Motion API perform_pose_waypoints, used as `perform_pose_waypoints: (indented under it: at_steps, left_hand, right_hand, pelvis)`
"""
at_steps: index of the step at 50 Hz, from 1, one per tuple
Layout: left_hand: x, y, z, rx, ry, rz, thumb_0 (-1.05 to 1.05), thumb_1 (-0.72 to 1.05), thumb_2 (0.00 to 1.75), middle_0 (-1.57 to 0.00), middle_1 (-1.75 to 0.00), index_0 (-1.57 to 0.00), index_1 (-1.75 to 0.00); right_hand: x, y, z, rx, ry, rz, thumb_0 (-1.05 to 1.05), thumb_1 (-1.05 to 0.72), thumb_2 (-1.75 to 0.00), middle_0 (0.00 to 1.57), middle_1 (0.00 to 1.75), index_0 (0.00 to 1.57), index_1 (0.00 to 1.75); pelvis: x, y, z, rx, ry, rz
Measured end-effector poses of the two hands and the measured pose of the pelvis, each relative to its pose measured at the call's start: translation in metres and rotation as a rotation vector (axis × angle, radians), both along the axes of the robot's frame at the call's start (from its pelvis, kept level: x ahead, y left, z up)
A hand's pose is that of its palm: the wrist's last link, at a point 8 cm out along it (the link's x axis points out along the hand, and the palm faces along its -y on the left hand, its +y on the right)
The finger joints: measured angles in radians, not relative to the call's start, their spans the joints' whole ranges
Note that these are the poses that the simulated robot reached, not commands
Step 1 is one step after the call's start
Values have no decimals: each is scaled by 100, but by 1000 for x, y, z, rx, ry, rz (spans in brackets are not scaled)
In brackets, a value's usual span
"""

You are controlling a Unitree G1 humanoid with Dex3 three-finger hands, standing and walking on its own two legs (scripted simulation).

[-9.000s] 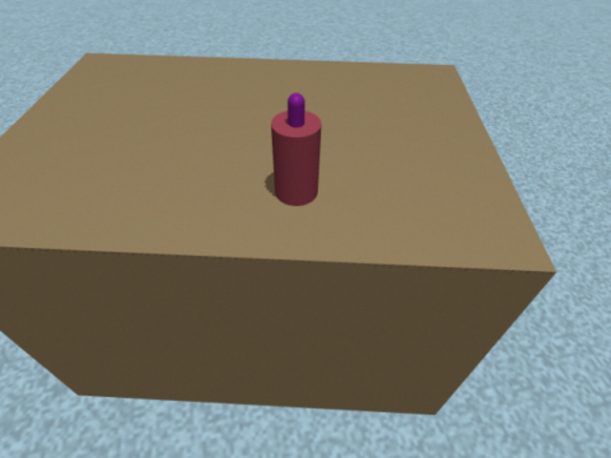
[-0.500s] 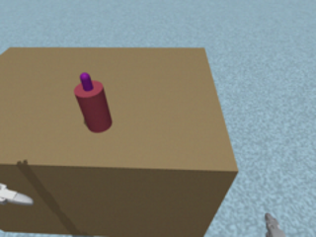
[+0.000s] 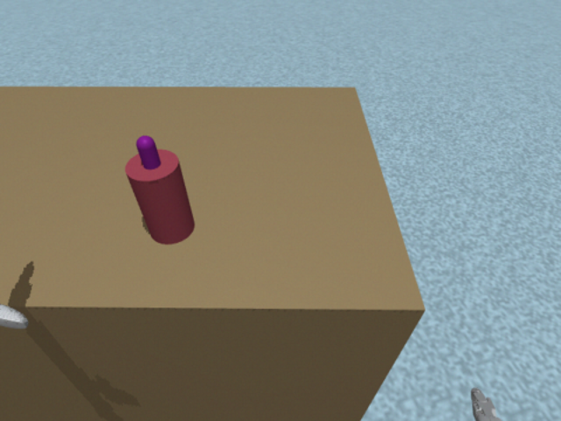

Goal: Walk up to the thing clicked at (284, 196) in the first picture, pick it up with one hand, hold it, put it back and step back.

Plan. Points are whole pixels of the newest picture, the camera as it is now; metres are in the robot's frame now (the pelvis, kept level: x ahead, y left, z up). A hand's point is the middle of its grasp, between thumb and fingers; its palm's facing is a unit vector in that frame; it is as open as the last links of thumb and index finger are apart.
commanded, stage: go down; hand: left
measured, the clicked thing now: (159, 187) +0.50 +0.23 +0.08
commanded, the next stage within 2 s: none
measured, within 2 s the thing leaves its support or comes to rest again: neither
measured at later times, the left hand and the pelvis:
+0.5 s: hand out of the picture +0.31 +0.38 +0.16, palm faces +0.23 -0.97 +0.00, open 17.7 cm; pelvis -0.01 +0.00 +0.00, yaw +1 degrees
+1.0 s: hand out of the picture +0.33 +0.40 +0.16, palm faces +0.23 -0.97 +0.01, open 17.7 cm; pelvis +0.00 +0.01 +0.00, yaw +1 degrees
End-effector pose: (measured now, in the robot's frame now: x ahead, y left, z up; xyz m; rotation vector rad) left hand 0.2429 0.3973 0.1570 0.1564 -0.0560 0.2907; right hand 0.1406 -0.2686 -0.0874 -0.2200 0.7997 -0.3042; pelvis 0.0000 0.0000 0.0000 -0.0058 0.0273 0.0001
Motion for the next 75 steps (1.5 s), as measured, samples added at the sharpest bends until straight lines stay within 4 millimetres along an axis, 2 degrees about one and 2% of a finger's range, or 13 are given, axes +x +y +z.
perform_pose_waypoints:
  at_steps: [9, 19, 28, 35, 55, 75]
  left_hand:
    - [4, 15, 3, -56, 12, 4, -2, -55, 6, -5, -1, -4, -2]
    - [25, 26, 10, -123, 43, -49, -2, -58, 5, -4, -1, -4, -2]
    - [41, 34, 4, -182, 67, -58, -2, -60, 5, -4, -1, -4, -2]
    - [52, 40, 3, -178, 76, -57, -2, -60, 4, -4, -1, -4, -2]
    - [63, 50, -1, -182, 72, -64, -2, -58, 4, -4, -1, -4, -2]
    - [78, 59, -14, -187, 78, -51, -2, -59, 4, -5, -3, -5, -3]
  right_hand:
    - [0, 2, -6, -17, 33, 3, -1, 51, -6, 5, 5, 5, 6]
    - [0, 5, -2, -44, 6, 11, -1, 52, -6, 5, 5, 5, 6]
    - [-9, 6, 0, -73, 11, 12, -1, 52, -6, 5, 5, 5, 6]
    - [-4, 4, 5, -94, -7, 4, -1, 52, -6, 5, 5, 5, 6]
    - [7, 13, 3, -91, -11, 24, -1, 53, -6, 5, 5, 5, 6]
    - [0, 11, 3, -114, -1, 28, -1, 53, -6, 5, 5, 5, 6]
  pelvis:
    - [-4, -1, 0, -3, 13, 13]
    - [-9, -2, 0, -5, 40, 15]
    - [-7, -1, 0, -8, 64, 10]
    - [-4, 2, -1, -12, 82, 7]
    - [3, 6, -3, -20, 115, 10]
    - [-1, 8, -9, -29, 155, 8]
